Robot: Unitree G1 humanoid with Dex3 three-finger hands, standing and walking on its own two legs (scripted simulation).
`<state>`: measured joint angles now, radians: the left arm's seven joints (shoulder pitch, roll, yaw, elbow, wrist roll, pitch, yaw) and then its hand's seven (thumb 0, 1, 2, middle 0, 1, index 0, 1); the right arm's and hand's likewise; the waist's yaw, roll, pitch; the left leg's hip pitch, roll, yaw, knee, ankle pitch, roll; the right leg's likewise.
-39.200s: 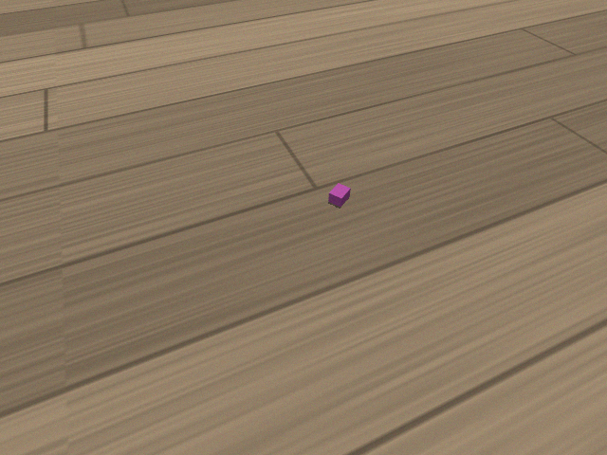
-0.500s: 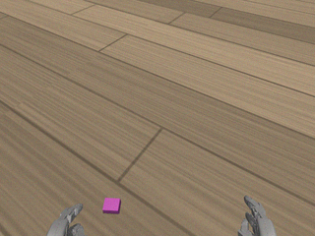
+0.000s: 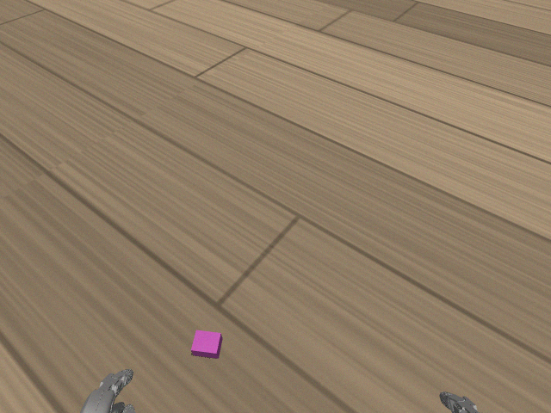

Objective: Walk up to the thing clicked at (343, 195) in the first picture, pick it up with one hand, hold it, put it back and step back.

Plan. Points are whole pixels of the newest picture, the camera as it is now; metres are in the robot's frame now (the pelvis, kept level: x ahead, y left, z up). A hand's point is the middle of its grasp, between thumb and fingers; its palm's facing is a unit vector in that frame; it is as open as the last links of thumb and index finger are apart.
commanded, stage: stand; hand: left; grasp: from above
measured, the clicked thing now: (207, 344) +0.45 +0.25 -0.71
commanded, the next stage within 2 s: none
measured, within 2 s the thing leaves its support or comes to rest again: neither
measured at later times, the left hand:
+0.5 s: hand out of the picture +0.03 +0.25 -0.13, palm faces +0.05 -0.95 -0.32, open 7.4 cm
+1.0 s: hand out of the picture +0.05 +0.23 -0.12, palm faces +0.03 -0.94 -0.33, open 7.4 cm
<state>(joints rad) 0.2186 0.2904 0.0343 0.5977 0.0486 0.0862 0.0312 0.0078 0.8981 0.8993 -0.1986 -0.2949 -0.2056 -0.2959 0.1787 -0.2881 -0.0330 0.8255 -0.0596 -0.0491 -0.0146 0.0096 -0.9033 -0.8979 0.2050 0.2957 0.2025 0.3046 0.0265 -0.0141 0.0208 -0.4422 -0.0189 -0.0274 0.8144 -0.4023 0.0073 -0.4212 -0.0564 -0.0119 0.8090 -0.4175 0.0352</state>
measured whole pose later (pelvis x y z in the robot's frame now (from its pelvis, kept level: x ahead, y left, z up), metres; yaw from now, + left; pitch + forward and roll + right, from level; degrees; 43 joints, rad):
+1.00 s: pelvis +0.00 -0.01 +0.04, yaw +0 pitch -4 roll +0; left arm 0.14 0.30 0.04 1.15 0.03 0.00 0.02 0.00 0.90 0.90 -0.20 -0.30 -0.20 -0.30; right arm 0.15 -0.31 -0.03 1.13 -0.02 0.00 -0.01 0.00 -0.91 -0.90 0.20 0.30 0.20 0.30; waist 0.01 0.01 0.07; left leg -0.11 0.00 -0.04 0.36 -0.18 -0.01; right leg -0.09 -0.04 -0.04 0.35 -0.20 0.03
